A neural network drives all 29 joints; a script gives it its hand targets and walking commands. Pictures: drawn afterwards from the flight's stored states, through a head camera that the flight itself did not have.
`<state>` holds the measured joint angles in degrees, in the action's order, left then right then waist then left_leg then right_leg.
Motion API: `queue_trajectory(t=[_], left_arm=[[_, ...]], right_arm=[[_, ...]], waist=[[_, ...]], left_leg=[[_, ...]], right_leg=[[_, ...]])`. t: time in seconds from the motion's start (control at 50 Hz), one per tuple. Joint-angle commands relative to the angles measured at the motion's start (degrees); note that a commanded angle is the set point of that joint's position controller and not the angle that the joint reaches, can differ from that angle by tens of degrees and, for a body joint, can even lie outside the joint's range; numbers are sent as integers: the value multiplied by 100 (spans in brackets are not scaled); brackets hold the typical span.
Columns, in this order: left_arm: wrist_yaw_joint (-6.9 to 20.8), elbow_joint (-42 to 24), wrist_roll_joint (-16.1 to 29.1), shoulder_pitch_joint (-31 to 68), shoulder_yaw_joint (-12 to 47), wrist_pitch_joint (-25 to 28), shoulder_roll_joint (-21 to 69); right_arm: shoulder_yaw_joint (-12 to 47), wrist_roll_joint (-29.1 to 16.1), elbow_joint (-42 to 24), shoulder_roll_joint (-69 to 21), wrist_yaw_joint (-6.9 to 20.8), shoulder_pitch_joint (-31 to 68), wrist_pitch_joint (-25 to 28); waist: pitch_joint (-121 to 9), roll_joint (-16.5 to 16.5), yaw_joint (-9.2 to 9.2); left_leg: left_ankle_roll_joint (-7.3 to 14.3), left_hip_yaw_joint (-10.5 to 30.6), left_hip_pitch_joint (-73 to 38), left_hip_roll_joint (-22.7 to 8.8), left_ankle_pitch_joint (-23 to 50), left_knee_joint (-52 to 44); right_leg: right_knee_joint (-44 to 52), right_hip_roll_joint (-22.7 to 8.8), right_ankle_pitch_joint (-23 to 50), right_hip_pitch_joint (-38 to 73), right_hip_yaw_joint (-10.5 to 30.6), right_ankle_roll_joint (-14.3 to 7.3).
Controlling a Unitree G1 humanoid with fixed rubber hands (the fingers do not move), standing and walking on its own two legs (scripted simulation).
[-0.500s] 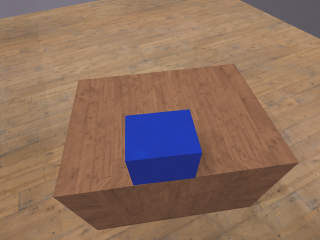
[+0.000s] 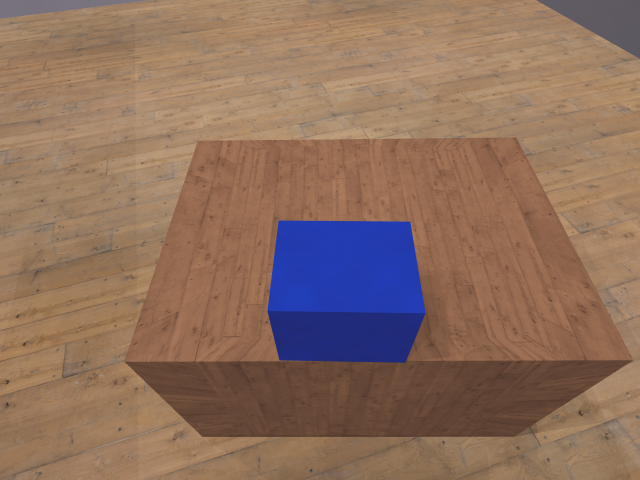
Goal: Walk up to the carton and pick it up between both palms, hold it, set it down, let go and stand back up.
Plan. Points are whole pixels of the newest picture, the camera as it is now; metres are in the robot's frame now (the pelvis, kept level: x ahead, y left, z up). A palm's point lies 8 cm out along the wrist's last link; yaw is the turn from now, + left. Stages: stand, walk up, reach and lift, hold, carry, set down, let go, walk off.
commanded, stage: walk up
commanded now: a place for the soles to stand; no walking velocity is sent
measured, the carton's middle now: (343, 292) +0.42 -0.01 -0.11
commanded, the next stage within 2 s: reach and lift in 0.34 s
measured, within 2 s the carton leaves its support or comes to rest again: neither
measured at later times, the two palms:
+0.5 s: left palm out of the picture +0.11 +0.28 -0.15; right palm out of the picture +0.13 -0.24 -0.13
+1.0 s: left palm (155, 479) +0.14 +0.24 -0.10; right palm out of the picture +0.13 -0.22 -0.09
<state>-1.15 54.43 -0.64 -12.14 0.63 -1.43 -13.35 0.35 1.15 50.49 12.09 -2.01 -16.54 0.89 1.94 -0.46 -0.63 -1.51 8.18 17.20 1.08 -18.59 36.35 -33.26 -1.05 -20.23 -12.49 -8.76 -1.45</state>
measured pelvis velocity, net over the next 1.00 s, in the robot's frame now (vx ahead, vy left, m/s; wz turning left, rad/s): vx -0.04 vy -0.02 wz -0.08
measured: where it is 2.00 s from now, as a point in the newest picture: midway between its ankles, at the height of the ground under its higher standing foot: outside the picture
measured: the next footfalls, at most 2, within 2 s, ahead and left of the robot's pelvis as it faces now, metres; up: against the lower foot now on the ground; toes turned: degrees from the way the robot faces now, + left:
none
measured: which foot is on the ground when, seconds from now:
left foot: down 0.00-1.00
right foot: down 0.00-1.00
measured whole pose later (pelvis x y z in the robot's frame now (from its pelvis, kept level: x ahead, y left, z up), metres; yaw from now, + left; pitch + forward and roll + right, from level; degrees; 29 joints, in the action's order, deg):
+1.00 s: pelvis -0.04 -0.02 -0.01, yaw -4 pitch +1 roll +1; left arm -0.2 29.3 1.3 -6.0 -7.4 -11.7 -16.2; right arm 1.5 -0.4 40.4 5.8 -1.6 -5.2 11.5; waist 6.0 4.9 2.8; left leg -3.8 1.3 23.2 -2.8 -17.0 39.3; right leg -41.3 0.5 -20.2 -22.3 -4.8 -3.5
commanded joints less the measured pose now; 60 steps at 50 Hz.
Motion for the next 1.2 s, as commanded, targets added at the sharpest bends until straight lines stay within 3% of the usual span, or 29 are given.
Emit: queue_trajectory(t=[0.0, 0.04, 0.12, 0.32, 0.34, 0.36, 0.38, 0.4, 0.44, 0.46, 0.48, 0.5, 0.54, 0.56, 0.6, 0.64, 0.68, 0.74, 0.76, 0.78, 0.86, 0.94, 1.02, 1.04, 1.1, 1.18], left_arm=[[-9, -320, 24, -6, -123, 7, -785], [-2, -344, 3, 53, -136, -25, -787], [22, -322, -11, 7, -121, -41, -793], [44, -422, -3, 117, -147, -108, -918], [42, -2424, 59, 3141, -253, -927, -1730], [-76, -2548, -87, 2731, -331, -1494, -1622], [-89, -2886, -86, 2660, -355, -1884, -1576], [-96, -2883, 17, 2308, -377, -2231, -1445], [-105, -3146, 109, 1547, -579, -2693, -1128], [-129, -3449, 90, 1317, -611, -2786, -916], [-135, -3625, 31, 929, -669, -2856, -730], [-115, -3763, 73, 824, -699, -2832, -632], [-50, -3720, 17, 23, -829, -2824, -455], [-32, -3739, -49, -95, -854, -2791, -492], [31, -3365, -145, 36, -892, -2692, -445], [58, -3021, -240, 344, -1045, -2558, -583], [43, -2848, -370, 553, -1235, -2357, -799], [30, -2882, -254, 1191, -1324, -1891, -888], [16, -3020, -147, 1286, -1274, -1720, -942], [-3, -3057, -131, 1446, -1315, -1580, -957], [10, -3127, 48, 1363, -1148, -1014, -1096], [110, -3385, 241, 1055, -849, -706, -992], [232, -3450, 332, 427, -716, -506, -809], [218, -3478, 331, 337, -695, -451, -791], [100, -3186, 308, 385, -494, -330, -513], [-40, -2923, 339, 804, -355, -27, -452]], right_arm=[[-138, -15, -326, 738, -40, -290, 97], [-147, -38, -357, 793, -39, -219, 90], [-146, -26, -378, 905, -43, -276, 107], [-148, -63, -565, 904, -55, -274, 75], [-717, 356, -867, 278, 84, 3544, 407], [-839, 484, -358, 409, 171, 2876, 359], [-819, 427, -579, 447, 218, 2774, 270], [-726, 349, -503, 518, 304, 2557, 37], [-395, 54, -306, 653, 494, 1819, -221], [-341, -138, -181, 776, 577, 1685, -214], [-196, -323, -76, 801, 627, 1317, -179], [-132, -461, -49, 942, 636, 1330, -81], [-12, -609, -216, 1174, 599, 1127, 129], [-97, -593, -259, 1360, 560, 1198, 222], [-124, -385, -469, 1150, 423, 1530, 396], [-73, -209, -853, 764, 305, 1888, 484], [15, -77, -1283, 416, 241, 1873, 549], [49, -40, -1884, -92, 209, 1969, 719], [86, -44, -2086, -181, 185, 1886, 778], [52, -10, -2122, -211, 170, 1887, 798], [42, -80, -1921, -156, 72, 1368, 982], [-154, -209, -1370, 80, -31, 1087, 1345], [-186, -396, -897, 331, -70, 846, 1672], [-192, -451, -754, 387, -63, 833, 1764], [-315, -421, -510, 479, 154, 1169, 1827], [-461, -380, -543, 459, 402, 1606, 1957]], waist=[[-158, -85, -27], [-33, -129, 41], [-176, -146, 45], [-270, -80, 15], [-847, 116, -296], [-471, -14, -222], [-710, 54, -295], [-757, 87, -215], [-1132, -224, -54], [-1266, -598, 18], [-1484, -728, 37], [-1572, -600, -25], [-1646, -563, 22], [-1455, -546, -10], [-677, -36, 40], [-139, 273, 229], [-119, 407, 473], [-312, 704, 689], [-409, 797, 675], [-508, 769, 724], [-1095, 494, 535], [-1438, 16, 139], [-1329, -124, -56], [-1325, -199, -13], [-622, -371, 80], [-266, -222, 173]], left_leg=[[448, 251, 109, -353, 2043, -178], [488, 475, 391, -408, 1957, -318], [505, 614, 576, -411, 1969, -334], [469, 552, 569, -200, 1796, -38], [47, -499, 828, -310, 488, 564], [-18, -798, 1224, -333, -425, 569], [-24, -913, 1252, -323, -680, 587], [-48, -900, 1342, -315, -619, 554], [-112, -915, 958, -330, 33, 349], [-173, -850, 561, -358, 522, 260], [-248, -821, 54, -356, 1250, 288], [-281, -776, -509, -324, 1830, 250], [-306, -824, -970, -182, 2474, 160], [-319, -841, -986, -140, 2334, -12], [-187, -986, -436, -63, 1259, -259], [-28, -1166, 252, 9, 683, -396], [80, -1311, 529, 28, 454, -316], [140, -1425, 682, -14, 163, -12], [181, -1365, 794, -105, 168, 33], [198, -1409, 878, -79, 148, 87], [194, -1358, 1037, -167, 355, 141], [102, -1231, 236, -137, 1022, -100], [-42, -1144, -1049, 26, 2129, -390], [-88, -1121, -1225, 36, 2245, -474], [-138, -970, -1208, -64, 1487, -953], [-124, -968, -1138, -74, 1231, -1101]], right_leg=[[760, -723, 785, 38, 567, -344], [673, -663, 484, 138, 476, -292], [577, -666, 749, 470, 455, -287], [651, -876, 332, 382, 314, -398], [-696, -322, -208, -1971, 675, -175], [-846, -364, -799, -2085, 656, -175], [-816, -354, -1044, -1939, 700, -176], [-955, -289, -883, -1532, 658, -166], [-1081, -154, 20, -1097, 466, -144], [-1158, -22, 399, -1101, 366, -189], [-1074, 69, 893, -1053, 321, -204], [-867, 175, 1219, -1119, 300, -204], [-542, 262, 1790, -797, 267, -164], [-431, 322, 1738, -659, 240, -104], [35, 235, 901, -576, 405, -17], [277, 51, 421, -564, 558, 96], [473, -204, 153, -355, 922, 226], [767, -514, -778, -434, 1432, 245], [794, -559, -894, -435, 1557, 228], [756, -574, -778, -320, 1593, 217], [519, -593, -115, 132, 1725, 220], [333, -280, 1077, -14, 1261, 239], [627, 58, 1805, -231, 713, 217], [732, 102, 1769, -226, 666, 170], [1064, 274, 485, -625, 420, 3], [1176, 306, 245, -659, 405, -62]])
